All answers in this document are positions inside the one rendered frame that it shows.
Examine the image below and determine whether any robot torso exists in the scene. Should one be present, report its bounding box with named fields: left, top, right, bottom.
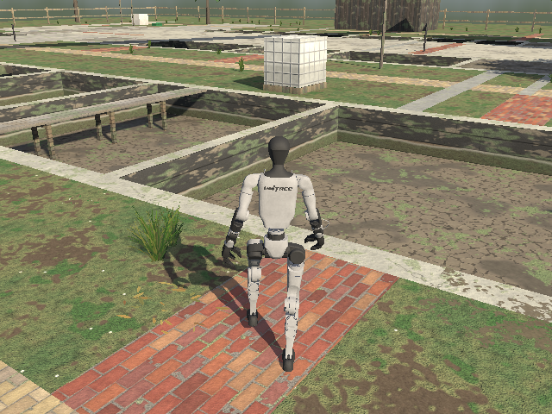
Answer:
left=257, top=169, right=298, bottom=259

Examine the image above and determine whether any left robot upper arm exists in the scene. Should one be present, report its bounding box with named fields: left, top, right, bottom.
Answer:
left=235, top=173, right=260, bottom=222

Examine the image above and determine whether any robot left hand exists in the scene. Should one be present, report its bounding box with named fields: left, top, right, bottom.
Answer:
left=222, top=244, right=242, bottom=267

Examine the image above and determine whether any robot right hand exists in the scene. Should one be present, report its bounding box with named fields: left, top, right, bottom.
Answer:
left=304, top=234, right=324, bottom=250

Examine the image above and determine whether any robot left forearm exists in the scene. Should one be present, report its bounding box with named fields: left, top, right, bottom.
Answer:
left=224, top=208, right=243, bottom=248

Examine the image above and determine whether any robot right forearm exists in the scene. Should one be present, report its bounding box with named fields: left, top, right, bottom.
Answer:
left=310, top=208, right=323, bottom=238

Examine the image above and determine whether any right robot upper arm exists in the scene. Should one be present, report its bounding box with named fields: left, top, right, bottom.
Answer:
left=296, top=174, right=318, bottom=221

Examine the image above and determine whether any robot left foot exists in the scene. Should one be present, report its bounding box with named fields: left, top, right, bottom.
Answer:
left=247, top=309, right=258, bottom=327

